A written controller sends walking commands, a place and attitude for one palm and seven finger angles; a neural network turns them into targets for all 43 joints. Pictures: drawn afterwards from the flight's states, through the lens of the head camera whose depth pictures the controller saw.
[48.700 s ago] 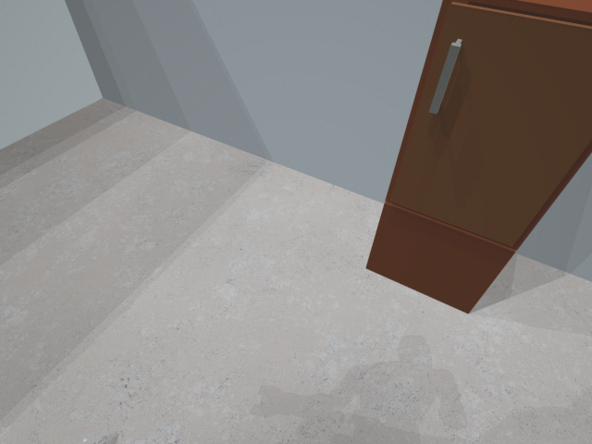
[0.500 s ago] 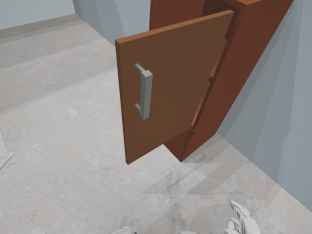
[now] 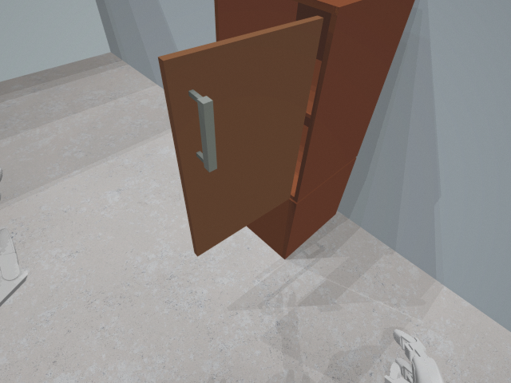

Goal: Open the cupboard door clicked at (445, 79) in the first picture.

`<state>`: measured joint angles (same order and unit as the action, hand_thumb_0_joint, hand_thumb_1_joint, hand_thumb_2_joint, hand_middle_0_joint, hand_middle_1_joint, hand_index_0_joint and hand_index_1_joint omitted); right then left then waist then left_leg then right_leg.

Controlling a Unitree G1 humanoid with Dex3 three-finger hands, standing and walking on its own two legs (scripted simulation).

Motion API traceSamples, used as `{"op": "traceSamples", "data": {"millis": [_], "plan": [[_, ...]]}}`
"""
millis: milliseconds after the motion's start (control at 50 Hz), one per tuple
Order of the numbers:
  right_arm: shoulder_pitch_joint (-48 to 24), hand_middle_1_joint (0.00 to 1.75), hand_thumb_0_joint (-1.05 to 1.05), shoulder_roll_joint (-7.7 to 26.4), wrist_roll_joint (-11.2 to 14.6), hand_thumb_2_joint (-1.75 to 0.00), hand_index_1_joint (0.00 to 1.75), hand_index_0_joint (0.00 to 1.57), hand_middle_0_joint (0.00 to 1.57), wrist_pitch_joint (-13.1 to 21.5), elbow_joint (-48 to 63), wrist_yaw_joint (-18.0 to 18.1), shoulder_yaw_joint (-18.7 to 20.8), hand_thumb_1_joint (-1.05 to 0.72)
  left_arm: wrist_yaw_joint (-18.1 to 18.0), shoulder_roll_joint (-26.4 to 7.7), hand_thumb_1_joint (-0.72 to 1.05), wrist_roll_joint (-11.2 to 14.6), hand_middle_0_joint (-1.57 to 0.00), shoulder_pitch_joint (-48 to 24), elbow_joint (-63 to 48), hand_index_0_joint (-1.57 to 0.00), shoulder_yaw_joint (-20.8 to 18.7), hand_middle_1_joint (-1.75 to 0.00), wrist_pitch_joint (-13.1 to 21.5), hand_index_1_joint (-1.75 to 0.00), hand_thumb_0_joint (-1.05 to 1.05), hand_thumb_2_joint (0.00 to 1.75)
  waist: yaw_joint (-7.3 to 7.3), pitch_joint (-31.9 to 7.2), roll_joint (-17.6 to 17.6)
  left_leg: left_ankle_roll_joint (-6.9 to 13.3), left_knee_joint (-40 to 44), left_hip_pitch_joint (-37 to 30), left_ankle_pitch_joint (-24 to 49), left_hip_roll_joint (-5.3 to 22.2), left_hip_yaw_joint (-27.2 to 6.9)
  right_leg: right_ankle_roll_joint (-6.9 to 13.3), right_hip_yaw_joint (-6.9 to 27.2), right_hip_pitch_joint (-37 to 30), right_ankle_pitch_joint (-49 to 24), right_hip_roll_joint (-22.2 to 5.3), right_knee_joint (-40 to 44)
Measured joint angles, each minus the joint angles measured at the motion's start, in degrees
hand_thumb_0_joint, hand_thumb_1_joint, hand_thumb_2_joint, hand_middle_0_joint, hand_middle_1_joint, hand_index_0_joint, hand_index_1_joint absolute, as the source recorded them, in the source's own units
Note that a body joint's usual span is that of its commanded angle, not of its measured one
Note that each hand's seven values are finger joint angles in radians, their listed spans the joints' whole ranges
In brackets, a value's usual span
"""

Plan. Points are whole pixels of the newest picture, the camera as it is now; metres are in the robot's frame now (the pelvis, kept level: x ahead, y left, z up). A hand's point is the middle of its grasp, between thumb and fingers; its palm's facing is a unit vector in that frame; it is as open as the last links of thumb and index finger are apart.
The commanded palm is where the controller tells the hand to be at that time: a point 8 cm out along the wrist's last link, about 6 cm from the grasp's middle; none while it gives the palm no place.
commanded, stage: stop stepping back and stand still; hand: left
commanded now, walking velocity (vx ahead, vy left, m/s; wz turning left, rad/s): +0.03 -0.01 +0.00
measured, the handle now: (202, 132) +0.54 +0.14 +0.11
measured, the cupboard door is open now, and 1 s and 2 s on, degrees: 86 86 86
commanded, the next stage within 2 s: let the arm hang, fingers relaxed in 0.64 s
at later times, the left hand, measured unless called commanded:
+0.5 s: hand out of the picture +0.11 +0.29 +0.17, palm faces +0.54 -0.77 -0.34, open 7.4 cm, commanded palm +0.04 +0.32 +0.19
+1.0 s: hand out of the picture +0.00 +0.17 -0.13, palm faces +0.07 -0.97 -0.23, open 7.4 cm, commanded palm none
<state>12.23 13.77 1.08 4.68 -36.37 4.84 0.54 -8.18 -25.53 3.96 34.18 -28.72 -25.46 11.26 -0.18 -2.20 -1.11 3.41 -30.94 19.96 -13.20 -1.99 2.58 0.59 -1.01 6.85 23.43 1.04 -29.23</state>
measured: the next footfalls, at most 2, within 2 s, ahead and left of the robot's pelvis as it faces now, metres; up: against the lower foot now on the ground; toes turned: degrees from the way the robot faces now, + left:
left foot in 0.48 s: -0.04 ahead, +0.14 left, +0.00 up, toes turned +7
left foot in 1.08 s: -0.05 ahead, +0.12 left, +0.00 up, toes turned +7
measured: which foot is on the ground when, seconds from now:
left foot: down 0.00-0.24, up 0.26-0.46, down 0.48-0.74, up 0.76-1.00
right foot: down 0.00-1.00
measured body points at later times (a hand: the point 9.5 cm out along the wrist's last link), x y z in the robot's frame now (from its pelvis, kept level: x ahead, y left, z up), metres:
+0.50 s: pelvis -0.08 +0.01 +0.00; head -0.10 +0.01 +0.45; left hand +0.08 +0.32 +0.19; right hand +0.07 -0.24 -0.09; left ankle -0.08 +0.14 -0.73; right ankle -0.08 -0.11 -0.73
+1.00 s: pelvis -0.08 -0.01 +0.00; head -0.06 -0.03 +0.45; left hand -0.01 +0.22 -0.11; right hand +0.04 -0.24 -0.13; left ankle -0.10 +0.13 -0.69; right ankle -0.04 -0.07 -0.73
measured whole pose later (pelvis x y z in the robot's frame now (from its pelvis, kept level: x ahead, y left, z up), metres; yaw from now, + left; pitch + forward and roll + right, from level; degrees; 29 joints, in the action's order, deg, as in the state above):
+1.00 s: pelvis -0.08 -0.01 +0.00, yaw +5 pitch -2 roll +3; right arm 10.1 11.6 -1.4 -2.9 -46.5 -0.6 1.0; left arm -0.6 -8.9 -2.1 17.4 38.3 -0.9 -3.0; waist -1.2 4.5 -0.6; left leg -1.0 -46.3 19.6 -27.4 1.4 2.9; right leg 5.6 -7.7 16.1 14.4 -1.1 -31.6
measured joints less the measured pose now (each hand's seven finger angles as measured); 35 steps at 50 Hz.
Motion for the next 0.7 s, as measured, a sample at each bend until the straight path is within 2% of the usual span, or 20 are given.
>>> {"op": "traceSamples", "data": {"millis": [40, 120, 200, 240, 280, 320, 360, 420, 480, 520, 560, 600, 640, 700], "plan": [[-0.2, 0.30, 0.01, 0.3, 0.1, -0.90, 0.30, 0.20, 0.20, 0.1, -0.5, 0.2, -0.1, -0.90, -0.6, 1.9, 0.89, -0.3, -0.22, -3.1, 3.4, -0.21, 1.2, -0.30, -1.0, -0.31, 0.01, 0.90, 0.45, 0.6, -0.4, 0.1, 0.9, -0.9, 2.2, -0.3, 0.6, -0.3, 0.4, 0.0, -0.9, -0.5, -0.9], [-0.3, 0.30, 0.01, -0.7, -0.9, -0.90, 0.30, 0.20, 0.20, 1.8, 0.5, 0.0, -0.8, -0.90, -0.9, 3.0, 0.89, -0.9, -0.21, -5.1, 4.1, -0.21, 2.9, -0.30, -2.6, -0.30, 0.02, 0.90, -0.40, 1.6, -1.9, 0.1, 3.7, -1.6, 5.4, -0.9, 0.8, -1.1, 1.1, 1.7, 0.2, -0.7, -2.9], [0.2, 0.30, 0.01, -2.3, -1.6, -0.90, 0.30, 0.20, 0.20, 2.7, 1.8, -0.5, -1.6, -0.90, -0.4, 2.3, 0.89, -1.7, -0.21, -4.0, 0.8, -0.21, 3.9, -0.30, -1.8, -0.30, 0.02, 0.90, -1.68, 2.4, -1.1, -1.0, 6.1, -1.0, 6.8, -0.5, -1.1, 0.6, -0.6, 2.1, -2.8, 0.2, -0.6], [0.8, 0.30, 0.01, -2.9, -1.9, -0.90, 0.30, 0.21, 0.20, 2.2, 2.0, -0.8, -1.7, -0.90, -0.1, 1.2, 0.89, -1.8, -0.21, -2.0, -1.0, -0.21, 3.3, -0.30, -1.1, -0.30, 0.02, 0.90, -1.95, 2.2, 0.0, -2.1, 4.0, 0.9, 1.3, 0.0, -2.3, 1.8, -1.8, 2.0, -2.9, 0.8, 1.2], [1.3, 0.30, 0.01, -3.5, -2.1, -0.90, 0.30, 0.21, 0.20, 1.3, 1.2, -1.1, -1.7, -0.90, -0.1, 0.0, 0.89, -1.6, -0.22, 0.6, -2.8, -0.21, 2.0, -0.30, -0.2, -0.30, 0.02, 0.90, -0.42, 1.5, -0.5, -3.3, -7.2, 5.0, -4.0, -0.2, -2.5, 3.1, -1.2, 2.8, -5.5, 0.9, 2.3], [1.9, 0.30, 0.01, -3.4, -2.1, -0.90, 0.30, 0.21, 0.20, 0.7, -0.3, -1.3, -1.6, -0.90, 0.0, 0.1, 0.89, -1.4, -0.22, 1.6, -3.2, -0.21, 0.9, -0.30, 0.9, -0.30, 0.02, 0.90, 1.41, 0.6, -1.1, -3.9, -19.3, 8.0, -4.9, -0.2, -2.3, 3.2, 0.0, 3.4, -8.8, 0.4, 3.1], [3.1, 0.30, 0.01, -2.9, -2.0, -0.90, 0.30, 0.21, 0.20, 0.5, -1.6, -1.2, -1.5, -0.90, -0.2, 1.1, 0.89, -1.7, -0.22, 0.4, -0.9, -0.21, 0.7, -0.30, 1.9, -0.31, 0.01, 0.90, 2.13, -0.8, -1.2, -3.7, -22.1, 7.9, -5.3, 1.0, -1.5, 2.4, 0.3, 3.6, -8.7, -0.1, 3.6], [4.6, 0.30, 0.01, -1.9, -1.7, -0.90, 0.30, 0.21, 0.21, 0.7, -2.8, -0.2, -1.1, -0.90, -0.9, 3.3, 0.89, -2.3, -0.21, -4.6, 4.4, -0.21, 2.0, -0.30, 1.7, -0.31, 0.01, 0.90, 2.08, -2.2, -0.7, -2.6, -14.9, 3.2, -6.7, 3.3, -0.1, 1.8, -1.1, 4.5, -7.6, -1.2, 2.7], [5.0, 0.30, 0.01, 0.0, -1.8, -0.90, 0.30, 0.21, 0.21, 1.9, -2.8, 0.9, -0.5, -0.90, -1.7, 5.7, 0.89, -2.6, -0.21, -8.5, 6.7, -0.21, 3.9, -0.30, 0.5, -0.30, 0.01, 0.90, 1.00, -1.6, 1.0, -1.8, -1.9, -4.5, -7.6, 4.9, -0.3, 0.6, -2.8, 6.3, -5.7, -1.6, -1.6], [3.5, 0.30, 0.01, -0.4, -1.7, -0.90, 0.30, 0.21, 0.20, 2.3, -2.7, 1.1, -0.1, -0.90, -1.9, 5.9, 0.89, -2.5, -0.21, -9.4, 6.3, -0.20, 3.9, -0.30, 0.0, -0.30, 0.01, 0.90, 0.14, 0.6, 0.0, -3.1, -1.5, -4.8, -3.4, 3.8, 0.1, 0.0, -1.6, 8.6, -1.8, -2.4, -7.7], [2.2, 0.30, 0.01, -2.0, -2.0, -0.90, 0.30, 0.21, 0.20, 3.1, -2.3, 0.6, -0.3, -0.90, -1.7, 4.7, 0.89, -2.5, -0.21, -8.2, 5.1, -0.20, 3.0, -0.30, 0.0, -0.30, 0.02, 0.90, -0.49, 2.4, -1.5, -3.5, -1.3, -5.6, -3.1, 3.3, 1.1, -0.6, -0.5, 11.5, 1.9, -1.9, -14.6], [2.0, 0.30, 0.01, -3.9, -2.1, -0.90, 0.30, 0.21, 0.20, 4.0, -1.7, -0.3, -0.9, -0.90, -1.3, 2.8, 0.89, -2.5, -0.21, -6.2, 2.9, -0.20, 2.0, -0.30, -0.2, -0.30, 0.02, 0.90, -1.46, 3.5, -2.3, -3.8, 0.1, -6.5, -2.6, 3.3, 1.1, -1.0, -1.3, 13.1, 2.2, -1.2, -17.1], [2.1, 0.30, 0.01, -5.1, -2.0, -0.90, 0.30, 0.21, 0.20, 4.9, -1.1, -1.2, -1.7, -0.90, -1.1, 1.0, 0.89, -2.5, -0.21, -4.1, 0.0, -0.20, 1.2, -0.30, -0.2, -0.30, 0.02, 0.90, -1.56, 4.4, -2.6, -4.2, 1.2, -7.2, -2.1, 3.8, 1.0, -1.4, -2.7, 13.1, -0.6, -0.8, -14.5], [2.3, 0.30, 0.01, -5.6, -1.9, -0.90, 0.30, 0.21, 0.20, 5.1, 0.1, -2.1, -2.5, -0.90, -1.0, -0.9, 0.89, -2.4, -0.21, -1.1, -3.0, -0.21, 0.1, -0.30, 0.8, -0.30, 0.02, 0.90, -1.00, 5.2, -1.8, -5.1, 0.0, -7.0, -3.0, 4.5, 1.4, -1.2, -4.5, 10.2, -5.1, -0.4, -5.6]]}}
